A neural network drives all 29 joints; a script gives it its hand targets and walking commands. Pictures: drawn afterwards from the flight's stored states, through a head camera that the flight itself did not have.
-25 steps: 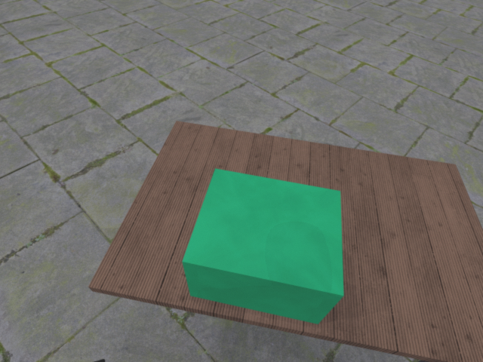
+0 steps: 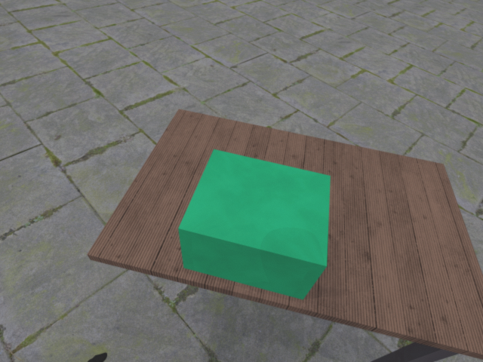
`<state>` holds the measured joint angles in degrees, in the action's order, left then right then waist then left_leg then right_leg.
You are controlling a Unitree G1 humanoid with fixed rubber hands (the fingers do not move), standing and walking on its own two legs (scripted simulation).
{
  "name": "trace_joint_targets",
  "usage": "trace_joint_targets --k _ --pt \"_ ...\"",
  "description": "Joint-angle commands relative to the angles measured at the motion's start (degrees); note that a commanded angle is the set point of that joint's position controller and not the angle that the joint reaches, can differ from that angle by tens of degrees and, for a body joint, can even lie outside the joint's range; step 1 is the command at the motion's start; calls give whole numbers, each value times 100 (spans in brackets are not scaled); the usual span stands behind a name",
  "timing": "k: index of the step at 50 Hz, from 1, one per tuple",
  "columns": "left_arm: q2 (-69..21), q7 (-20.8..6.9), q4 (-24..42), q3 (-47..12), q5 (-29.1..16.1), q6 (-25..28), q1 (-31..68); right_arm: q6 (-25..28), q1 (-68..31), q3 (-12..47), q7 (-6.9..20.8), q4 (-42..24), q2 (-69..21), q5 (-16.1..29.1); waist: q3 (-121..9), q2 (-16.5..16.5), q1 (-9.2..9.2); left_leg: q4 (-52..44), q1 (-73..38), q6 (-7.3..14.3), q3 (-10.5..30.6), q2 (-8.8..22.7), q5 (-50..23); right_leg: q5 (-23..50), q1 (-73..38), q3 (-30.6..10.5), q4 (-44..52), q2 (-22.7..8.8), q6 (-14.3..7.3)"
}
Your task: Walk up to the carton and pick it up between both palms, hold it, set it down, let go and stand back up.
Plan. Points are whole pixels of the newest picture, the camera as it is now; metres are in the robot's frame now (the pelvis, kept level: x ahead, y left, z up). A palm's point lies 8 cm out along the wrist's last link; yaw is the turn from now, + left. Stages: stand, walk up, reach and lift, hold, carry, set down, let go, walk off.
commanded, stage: walk up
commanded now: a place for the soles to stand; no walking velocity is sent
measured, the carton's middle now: (256, 221) +0.43 -0.05 -0.08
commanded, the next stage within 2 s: none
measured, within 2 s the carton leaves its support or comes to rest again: neither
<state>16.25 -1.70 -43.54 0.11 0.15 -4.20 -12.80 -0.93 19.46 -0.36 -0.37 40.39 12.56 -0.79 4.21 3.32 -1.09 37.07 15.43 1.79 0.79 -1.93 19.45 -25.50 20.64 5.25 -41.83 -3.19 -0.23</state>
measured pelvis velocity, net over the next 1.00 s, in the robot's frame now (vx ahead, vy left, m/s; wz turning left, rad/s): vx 0.00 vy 0.00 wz -0.23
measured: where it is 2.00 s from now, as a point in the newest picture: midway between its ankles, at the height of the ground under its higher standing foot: outside the picture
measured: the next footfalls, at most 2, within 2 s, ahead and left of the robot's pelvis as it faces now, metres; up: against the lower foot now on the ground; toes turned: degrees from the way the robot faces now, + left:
none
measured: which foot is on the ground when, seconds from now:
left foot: down 0.00-1.00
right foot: down 0.00-1.00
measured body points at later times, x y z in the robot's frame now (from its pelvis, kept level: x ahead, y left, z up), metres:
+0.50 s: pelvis -0.01 -0.01 +0.01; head +0.00 -0.02 +0.46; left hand +0.07 +0.24 -0.11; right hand +0.06 -0.28 -0.12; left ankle +0.01 +0.10 -0.72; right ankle +0.03 -0.13 -0.72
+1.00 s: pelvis +0.00 +0.00 +0.00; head +0.02 -0.01 +0.45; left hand +0.16 +0.23 -0.11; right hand +0.04 -0.28 -0.13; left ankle +0.01 +0.10 -0.72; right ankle +0.03 -0.13 -0.72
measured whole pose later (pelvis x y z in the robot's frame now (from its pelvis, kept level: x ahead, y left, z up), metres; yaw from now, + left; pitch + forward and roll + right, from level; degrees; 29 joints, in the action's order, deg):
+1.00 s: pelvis +0.00 +0.00 +0.00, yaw -13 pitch -1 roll +1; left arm 14.4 0.3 -37.2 1.2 0.4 -0.9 -18.2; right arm -2.4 13.7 -0.5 0.2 42.8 16.5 -0.6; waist 3.2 -0.8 -0.5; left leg 36.3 14.2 1.2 -9.6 2.4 21.3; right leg -14.5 21.6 -8.8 -37.0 3.9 0.2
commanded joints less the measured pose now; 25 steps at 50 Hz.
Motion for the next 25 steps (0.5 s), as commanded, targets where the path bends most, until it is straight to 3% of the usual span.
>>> trace_joint_targets --k 1,3,4,5,6,8,9,11,17,23,25 --pt "675 88 443 268 37 469 -392 224 -760 -450 -11 -701 1324 -18 -515 -1190 333 -1203 -166 461 1069 1157 -2212 1204 -632 -458 1281 115 -3" --pt "854 127 489 339 98 560 -322 214 -458 -362 61 -684 1134 42 -745 -862 171 -994 104 272 779 986 -1401 2087 -1192 -909 1441 -200 -121" --pt "931 123 523 370 61 556 -232 194 -326 -323 76 -624 1015 77 -715 -603 47 -1100 110 171 646 790 -572 1939 -1039 -1153 1395 -321 -217" --pt "913 107 524 377 7 533 -244 147 -276 -323 74 -561 965 79 -581 -504 18 -1186 -2 128 567 676 246 1178 -580 -1303 1579 -325 -274" --pt "847 97 552 362 -35 511 -321 106 -361 -325 57 -493 971 58 -285 -398 63 -1192 -57 102 524 605 540 482 -123 -1423 1832 -328 -288" --pt "832 101 579 365 -55 499 -438 99 -416 -345 63 -456 992 19 26 -122 66 -1025 -176 57 395 532 480 -283 423 -1636 2208 -339 -270" --pt "849 109 590 369 -55 511 -493 118 -359 -343 67 -422 982 -3 -3 122 46 -945 -285 50 324 517 341 -341 513 -1731 2334 -370 -273" --pt "863 113 591 396 -33 532 -622 150 -312 -353 67 -354 982 -21 -100 302 10 -843 -378 36 220 477 354 -603 612 -1913 2536 -421 -306" --pt "814 109 680 410 -2 578 -824 234 -420 -296 33 -239 973 -33 -470 263 54 -975 -525 83 223 610 106 -34 295 -1952 2364 -317 -303" --pt "679 111 821 407 21 572 -961 235 -638 -289 12 -199 1140 15 -300 -272 183 -1336 -87 197 375 931 119 913 48 -1591 1643 50 -189" --pt "749 129 836 432 32 593 -1022 210 -703 -285 24 -183 1113 25 -322 -287 205 -1213 -86 198 171 867 91 1082 15 -1766 1650 -14 -232"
